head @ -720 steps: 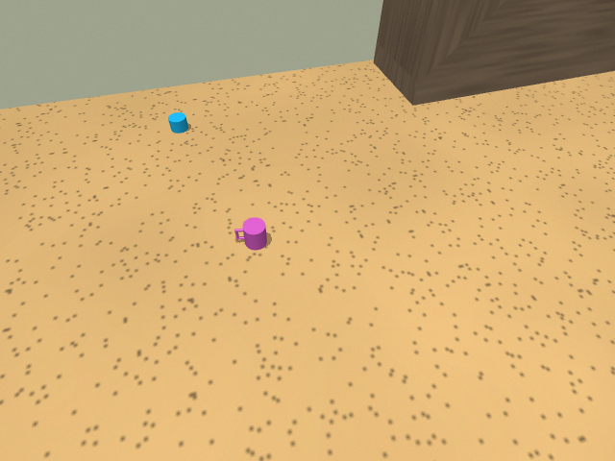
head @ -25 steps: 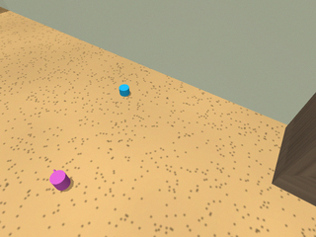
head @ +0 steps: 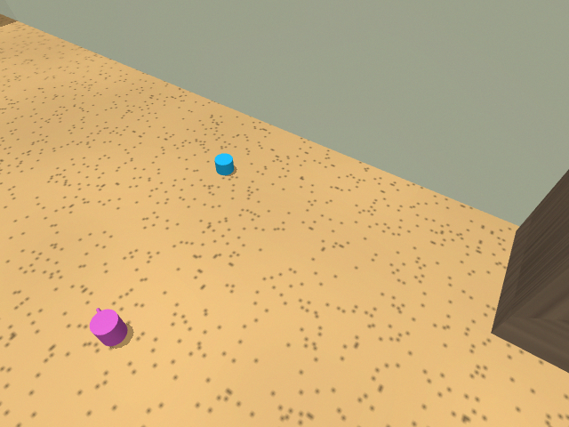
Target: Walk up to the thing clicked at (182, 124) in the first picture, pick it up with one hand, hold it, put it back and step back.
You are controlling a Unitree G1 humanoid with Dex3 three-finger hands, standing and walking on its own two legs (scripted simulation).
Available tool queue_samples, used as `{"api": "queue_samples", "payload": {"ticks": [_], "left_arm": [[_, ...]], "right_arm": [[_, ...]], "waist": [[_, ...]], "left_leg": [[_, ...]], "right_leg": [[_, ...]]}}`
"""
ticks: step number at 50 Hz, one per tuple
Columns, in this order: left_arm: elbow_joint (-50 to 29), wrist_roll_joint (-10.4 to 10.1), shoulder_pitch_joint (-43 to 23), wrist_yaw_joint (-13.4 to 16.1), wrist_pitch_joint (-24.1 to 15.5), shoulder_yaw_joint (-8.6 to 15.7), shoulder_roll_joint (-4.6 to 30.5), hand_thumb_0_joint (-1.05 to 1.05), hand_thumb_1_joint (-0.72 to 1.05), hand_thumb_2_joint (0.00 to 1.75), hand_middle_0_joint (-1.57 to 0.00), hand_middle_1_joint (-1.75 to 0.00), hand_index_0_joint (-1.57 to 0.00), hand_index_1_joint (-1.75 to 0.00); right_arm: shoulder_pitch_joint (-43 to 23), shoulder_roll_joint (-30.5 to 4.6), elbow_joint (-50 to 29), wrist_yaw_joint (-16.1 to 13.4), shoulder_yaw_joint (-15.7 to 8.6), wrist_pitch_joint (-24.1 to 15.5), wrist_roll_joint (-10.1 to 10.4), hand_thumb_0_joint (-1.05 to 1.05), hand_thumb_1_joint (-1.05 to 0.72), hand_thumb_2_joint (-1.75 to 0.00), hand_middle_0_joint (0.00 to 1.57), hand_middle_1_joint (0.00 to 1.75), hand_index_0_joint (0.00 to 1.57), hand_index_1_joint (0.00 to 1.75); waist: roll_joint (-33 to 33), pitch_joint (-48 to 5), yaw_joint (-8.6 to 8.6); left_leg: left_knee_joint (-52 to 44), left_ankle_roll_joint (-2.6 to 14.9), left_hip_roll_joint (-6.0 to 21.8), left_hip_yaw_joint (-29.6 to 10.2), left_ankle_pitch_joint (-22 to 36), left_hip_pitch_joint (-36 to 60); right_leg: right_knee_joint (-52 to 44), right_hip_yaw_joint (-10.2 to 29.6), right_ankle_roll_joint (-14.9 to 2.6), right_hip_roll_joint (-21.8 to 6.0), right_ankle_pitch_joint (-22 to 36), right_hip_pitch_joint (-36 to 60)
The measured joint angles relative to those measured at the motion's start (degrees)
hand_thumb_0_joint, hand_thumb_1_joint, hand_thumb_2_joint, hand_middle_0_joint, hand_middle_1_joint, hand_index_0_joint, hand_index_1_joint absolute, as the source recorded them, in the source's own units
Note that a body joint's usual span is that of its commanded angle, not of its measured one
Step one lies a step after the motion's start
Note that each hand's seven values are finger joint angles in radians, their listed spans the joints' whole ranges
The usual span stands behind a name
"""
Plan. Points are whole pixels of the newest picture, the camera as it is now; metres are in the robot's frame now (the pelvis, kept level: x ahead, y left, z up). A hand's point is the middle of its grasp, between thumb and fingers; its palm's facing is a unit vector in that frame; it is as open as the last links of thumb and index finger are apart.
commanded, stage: stand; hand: left
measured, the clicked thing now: (224, 164) +1.43 +0.34 -0.75
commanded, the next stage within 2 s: walk up in 0.80 s
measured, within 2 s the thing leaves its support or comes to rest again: neither
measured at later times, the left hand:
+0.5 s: hand out of the picture +0.07 +0.25 -0.16, palm faces -0.01 -0.94 -0.35, open 7.4 cm
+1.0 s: hand out of the picture +0.06 +0.30 -0.15, palm faces +0.08 -0.93 -0.36, open 7.4 cm
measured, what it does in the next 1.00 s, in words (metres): lifts its left foot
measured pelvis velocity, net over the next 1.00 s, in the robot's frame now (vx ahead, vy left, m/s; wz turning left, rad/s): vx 0.03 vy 0.02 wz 0.05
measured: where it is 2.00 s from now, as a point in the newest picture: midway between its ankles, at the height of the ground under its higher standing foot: (272, 352)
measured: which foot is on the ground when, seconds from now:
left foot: down 0.00-0.86, up 0.88-1.00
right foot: down 0.00-1.00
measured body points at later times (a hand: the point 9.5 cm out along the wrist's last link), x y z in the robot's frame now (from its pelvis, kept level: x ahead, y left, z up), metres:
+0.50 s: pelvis +0.00 +0.00 +0.00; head +0.02 +0.00 +0.45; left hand +0.07 +0.30 -0.13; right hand +0.07 -0.30 -0.14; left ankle +0.01 +0.14 -0.75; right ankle -0.02 -0.11 -0.75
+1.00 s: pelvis +0.03 +0.02 +0.00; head +0.04 +0.03 +0.45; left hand +0.05 +0.35 -0.13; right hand +0.12 -0.30 -0.12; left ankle +0.07 +0.16 -0.72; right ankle -0.02 -0.11 -0.75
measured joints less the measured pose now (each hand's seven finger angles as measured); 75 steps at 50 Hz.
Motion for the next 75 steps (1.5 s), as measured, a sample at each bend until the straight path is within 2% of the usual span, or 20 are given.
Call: {"api": "queue_samples", "payload": {"ticks": [40,41,43,44,47,49,51,54,55,56,57,58,60,62,66,68,71,75], "left_arm": [[-0.46,0.12,0.74,0.05,-0.07,-0.05,0.1,0.01,0.9,0.9,-0.21,-0.3,-0.2,-0.3],[-0.93,0.4,1.03,-0.48,-0.1,0.56,0.12,0.01,0.9,0.9,-0.21,-0.3,-0.2,-0.3],[-2.44,1.07,2.41,-1.74,-0.83,1.98,0.43,0.01,0.9,0.9,-0.21,-0.3,-0.2,-0.3],[-3.37,1.35,3.2,-2.16,-1.31,2.61,0.69,0.01,0.9,0.9,-0.21,-0.3,-0.2,-0.3],[-5.83,1.86,5.43,-2.56,-2.89,3.81,1.56,0.01,0.9,0.9,-0.21,-0.3,-0.2,-0.3],[-6.42,2.05,7.05,-2.71,-3.15,4.17,2.2,0.01,0.9,0.9,-0.21,-0.31,-0.2,-0.3],[-6.64,2.28,8.69,-2.98,-2.77,4.5,3.52,0.01,0.9,0.9,-0.21,-0.31,-0.2,-0.3],[-6.69,2.19,10.63,-3.34,-1.84,4.94,5.74,0.01,0.9,0.9,-0.21,-0.31,-0.2,-0.3],[-6.77,2.23,11.27,-3.41,-1.49,4.99,6.28,0.01,0.9,0.9,-0.21,-0.31,-0.2,-0.3],[-6.77,2.25,11.75,-3.36,-1.13,5.02,6.73,0.01,0.9,0.9,-0.21,-0.3,-0.2,-0.3],[-6.55,2.05,11.92,-3.13,-0.65,4.96,6.9,0.01,0.9,0.9,-0.21,-0.3,-0.2,-0.3],[-6.21,1.87,11.7,-2.92,-0.13,4.68,6.95,0.01,0.9,0.9,-0.21,-0.3,-0.2,-0.3],[-6.22,1.11,11.04,-2.87,0.17,3.95,7.16,0.01,0.91,0.9,-0.2,-0.3,-0.2,-0.3],[-6.82,0.47,10.49,-3.21,-0.54,3.58,7.0,0.01,0.91,0.9,-0.2,-0.3,-0.2,-0.3],[-8.24,0.59,9.7,-4.53,-1.2,3.31,5.98,0.01,0.91,0.9,-0.2,-0.3,-0.2,-0.3],[-8.84,0.86,9.25,-5.17,-1.07,3.22,5.47,0.01,0.91,0.9,-0.2,-0.3,-0.2,-0.3],[-9.54,1.13,8.41,-5.85,-0.82,3.16,4.9,0.01,0.91,0.9,-0.2,-0.3,-0.2,-0.3],[-10.35,1.11,6.97,-5.98,-1.25,3.29,4.64,0.01,0.91,0.9,-0.2,-0.3,-0.2,-0.3]], "right_arm": [[0.95,-0.04,-0.48,-0.02,-0.02,0.12,-0.12,0.0,-0.91,-0.9,0.21,0.3,0.2,0.3],[1.32,0.01,-0.93,0.43,-0.66,0.07,-0.35,0.0,-0.91,-0.9,0.21,0.3,0.2,0.3],[3.12,-0.29,-2.16,1.61,-2.01,-0.21,-1.0,0.0,-0.91,-0.9,0.21,0.3,0.2,0.3],[4.05,-0.59,-2.65,2.03,-2.58,-0.07,-1.3,0.0,-0.91,-0.9,0.21,0.3,0.2,0.3],[5.47,-1.9,-3.22,2.93,-3.95,0.08,-1.85,0.0,-0.91,-0.9,0.21,0.3,0.2,0.3],[5.84,-3.08,-3.84,3.72,-4.85,-0.17,-1.78,0.01,-0.91,-0.9,0.21,0.3,0.2,0.3],[6.04,-3.77,-4.82,4.57,-5.64,-0.55,-1.7,0.01,-0.91,-0.9,0.21,0.3,0.2,0.3],[6.42,-4.43,-6.59,5.27,-6.8,-1.42,-1.79,0.01,-0.91,-0.9,0.21,0.3,0.2,0.3],[6.66,-4.81,-7.24,5.26,-7.2,-1.97,-1.9,0.01,-0.91,-0.9,0.21,0.3,0.2,0.3],[6.59,-5.02,-7.88,4.98,-7.63,-2.62,-2.05,0.0,-0.91,-0.9,0.21,0.3,0.2,0.3],[6.48,-5.0,-8.62,4.5,-7.86,-3.22,-2.23,0.0,-0.91,-0.9,0.21,0.3,0.2,0.3],[6.59,-4.67,-9.21,4.14,-7.88,-3.53,-1.91,0.0,-0.91,-0.9,0.21,0.3,0.2,0.3],[7.22,-3.57,-9.75,3.76,-7.14,-3.56,-1.26,0.0,-0.91,-0.9,0.21,0.3,0.2,0.3],[8.18,-2.64,-10.08,3.54,-6.24,-3.54,-1.01,0.0,-0.91,-0.9,0.21,0.3,0.2,0.3],[10.41,-1.66,-10.75,3.53,-5.28,-3.93,-0.89,0.0,-0.91,-0.9,0.21,0.3,0.2,0.3],[11.43,-1.55,-11.1,3.62,-5.08,-4.23,-0.84,0.0,-0.9,-0.9,0.21,0.3,0.2,0.3],[12.75,-1.78,-11.52,3.71,-4.98,-4.48,-0.65,0.0,-0.9,-0.9,0.21,0.3,0.2,0.3],[13.97,-2.57,-11.98,3.51,-4.94,-4.19,-0.62,0.0,-0.9,-0.9,0.21,0.3,0.21,0.3]], "waist": [[-0.15,0.13,-0.11],[-0.17,0.0,-0.2],[-0.07,-0.97,-0.21],[-0.11,-1.52,-0.16],[-0.56,-1.42,1.24],[-0.05,-0.95,1.86],[-0.31,-0.58,2.19],[-1.11,-0.32,2.18],[-1.37,-0.34,2.11],[-2.21,0.0,2.01],[-2.84,0.3,1.57],[-3.22,0.48,0.78],[-4.35,0.51,0.03],[-5.18,0.58,-0.12],[-5.0,0.38,-0.51],[-4.33,0.38,-0.86],[-3.14,0.4,-1.45],[-1.69,0.5,-2.03]], "left_leg": [[0.03,-0.12,0.38,0.45,-0.32,0.26],[1.4,0.68,0.29,0.43,-2.19,-0.36],[7.06,2.81,0.29,0.51,-9.93,-2.67],[11.79,3.38,0.42,1.34,-12.44,-4.77],[23.68,3.31,0.53,3.49,-13.82,-11.27],[25.03,2.93,1.58,3.93,-13.8,-14.12],[22.41,2.63,2.73,4.64,-12.7,-15.45],[15.93,2.25,3.81,5.91,-7.05,-14.78],[14.63,2.28,3.59,6.39,-5.29,-13.89],[15.61,2.31,2.8,7.33,-2.08,-13.69],[17.88,2.33,2.19,8.1,-2.54,-14.0],[18.97,2.52,1.69,8.31,-3.82,-13.75],[17.43,3.08,0.91,9.02,-4.91,-11.49],[14.11,3.32,0.36,9.85,-4.74,-8.27],[7.9,3.68,-0.25,10.74,-4.48,-2.37],[5.54,3.67,-0.33,10.84,-4.81,0.15],[3.0,3.12,-0.24,10.93,-5.9,3.56],[3.68,1.18,0.48,11.11,-9.81,6.8]], "right_leg": [[-0.18,0.45,-0.15,0.35,-0.01,0.16],[0.82,0.28,-0.43,0.28,-1.55,-0.24],[3.9,-0.33,-1.49,0.25,-6.63,-1.19],[4.31,-0.86,-1.97,0.09,-7.09,-1.24],[2.58,-1.68,-2.47,-0.99,-3.63,0.42],[1.2,-2.25,-1.93,-1.21,-4.17,2.35],[0.98,-2.58,-1.23,-1.79,-5.17,3.87],[4.92,-2.92,-0.26,-3.05,-9.14,4.44],[8.48,-2.66,-0.56,-3.76,-11.74,3.67],[14.45,-1.73,-1.91,-5.07,-14.31,1.75],[22.62,1.25,-2.63,-4.71,-16.62,-1.52],[30.42,4.08,-3.12,-3.18,-17.45,-4.93],[40.38,6.91,-3.43,-0.95,-14.78,-11.3],[42.25,6.84,-2.85,-0.82,-10.87,-16.12],[35.69,5.19,-0.56,-2.54,-5.88,-22.0],[31.26,4.26,0.03,-3.65,-3.88,-23.46],[24.59,3.43,-0.03,-4.98,-0.2,-24.2],[16.49,2.46,-0.98,-5.47,3.05,-22.07]]}}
